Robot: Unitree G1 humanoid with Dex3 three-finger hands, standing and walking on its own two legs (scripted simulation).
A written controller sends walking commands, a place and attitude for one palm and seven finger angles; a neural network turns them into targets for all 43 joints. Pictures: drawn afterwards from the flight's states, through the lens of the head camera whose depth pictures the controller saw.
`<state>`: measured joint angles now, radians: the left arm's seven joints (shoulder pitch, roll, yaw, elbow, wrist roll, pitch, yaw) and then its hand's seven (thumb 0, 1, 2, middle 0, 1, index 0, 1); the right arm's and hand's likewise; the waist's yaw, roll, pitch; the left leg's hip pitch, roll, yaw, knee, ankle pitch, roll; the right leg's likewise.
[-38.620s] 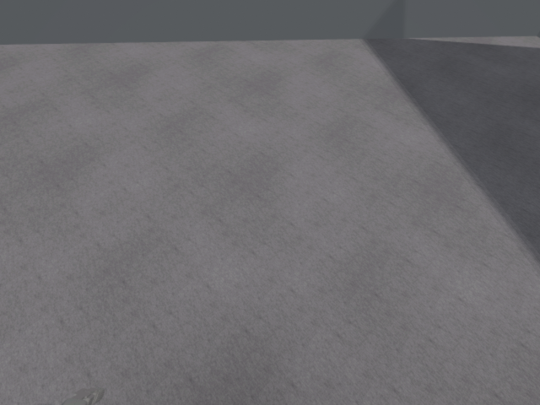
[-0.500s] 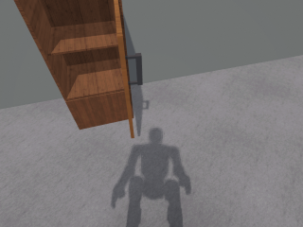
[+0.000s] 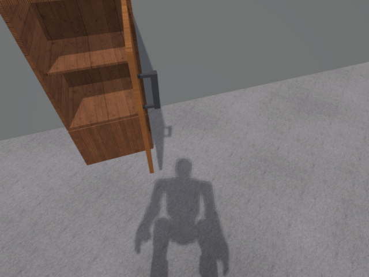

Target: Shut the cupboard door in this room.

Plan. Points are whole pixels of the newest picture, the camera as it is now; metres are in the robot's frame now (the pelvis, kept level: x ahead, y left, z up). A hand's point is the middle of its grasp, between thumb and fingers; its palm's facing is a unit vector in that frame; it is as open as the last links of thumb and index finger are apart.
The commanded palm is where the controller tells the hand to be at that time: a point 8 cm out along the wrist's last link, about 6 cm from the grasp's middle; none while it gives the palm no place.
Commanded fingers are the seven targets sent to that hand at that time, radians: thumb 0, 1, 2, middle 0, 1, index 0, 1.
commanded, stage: look at it before walking up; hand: left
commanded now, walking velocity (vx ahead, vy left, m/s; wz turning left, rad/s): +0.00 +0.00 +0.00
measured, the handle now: (149, 91) +0.66 +0.15 +0.01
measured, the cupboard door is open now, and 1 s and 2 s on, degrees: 83 83 83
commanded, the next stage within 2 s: walk around to get in front in 1.74 s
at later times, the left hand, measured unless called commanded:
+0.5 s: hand out of the picture -0.03 +0.17 -0.18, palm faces +0.04 -0.99 -0.15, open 7.4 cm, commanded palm none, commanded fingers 0.00 0.90 0.90 -0.20 -0.30 -0.20 -0.30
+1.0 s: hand out of the picture +0.02 +0.22 -0.17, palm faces +0.01 -0.97 -0.23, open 7.4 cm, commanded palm none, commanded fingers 0.00 0.90 0.90 -0.20 -0.30 -0.20 -0.30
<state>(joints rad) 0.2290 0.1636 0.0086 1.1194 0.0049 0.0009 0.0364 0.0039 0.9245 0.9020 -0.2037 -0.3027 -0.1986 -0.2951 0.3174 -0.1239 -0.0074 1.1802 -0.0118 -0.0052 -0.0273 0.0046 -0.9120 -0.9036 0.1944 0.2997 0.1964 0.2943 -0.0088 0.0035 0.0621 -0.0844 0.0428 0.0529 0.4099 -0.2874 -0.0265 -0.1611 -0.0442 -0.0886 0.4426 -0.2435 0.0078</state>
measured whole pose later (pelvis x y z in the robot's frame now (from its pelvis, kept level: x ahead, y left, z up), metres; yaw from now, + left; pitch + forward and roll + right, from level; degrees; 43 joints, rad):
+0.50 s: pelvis -0.01 +0.02 +0.00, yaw -1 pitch -2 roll +0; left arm 0.30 0.12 0.00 1.14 0.01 0.00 0.03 0.00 0.91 0.90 -0.20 -0.30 -0.20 -0.30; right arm 0.28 -0.12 -0.02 1.15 -0.01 -0.02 -0.03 0.00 -0.91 -0.90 0.19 0.30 0.20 0.29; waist 0.01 -0.01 0.05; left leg -0.10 0.03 0.07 0.42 -0.28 0.00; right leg -0.17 -0.06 -0.07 0.43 -0.22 0.03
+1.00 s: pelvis -0.01 +0.02 +0.00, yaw -1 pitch -2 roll +0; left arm 0.22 0.22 0.02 1.11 0.02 -0.01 0.02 0.00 0.91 0.90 -0.20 -0.30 -0.20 -0.30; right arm 0.24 -0.19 -0.02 1.14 -0.01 -0.03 -0.02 0.00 -0.91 -0.90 0.20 0.30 0.20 0.29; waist 0.01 -0.01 0.06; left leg -0.08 0.01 0.07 0.40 -0.27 0.01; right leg -0.16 -0.07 -0.07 0.41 -0.21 0.04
